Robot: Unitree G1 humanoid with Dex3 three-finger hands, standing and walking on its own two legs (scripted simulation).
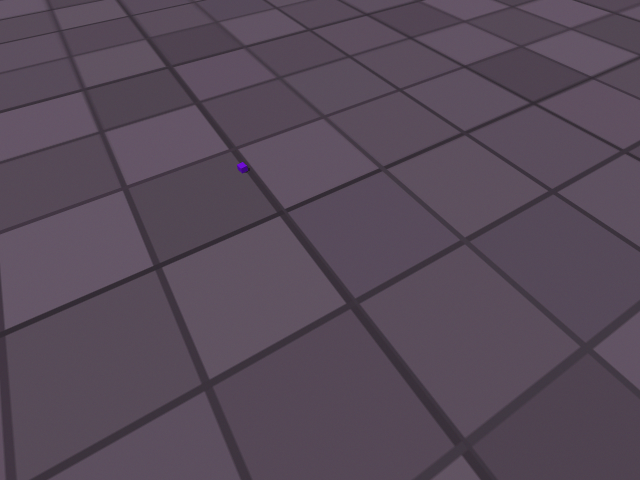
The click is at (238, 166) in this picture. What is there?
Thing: small box
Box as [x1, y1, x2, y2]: [237, 162, 247, 172]
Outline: 241,162 237,164 237,167 241,172 247,170 247,167 244,163
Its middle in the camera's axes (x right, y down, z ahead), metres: -0.40 -0.35 +1.95
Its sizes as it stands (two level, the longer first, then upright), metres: 0.042 0.035 0.030
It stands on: the floor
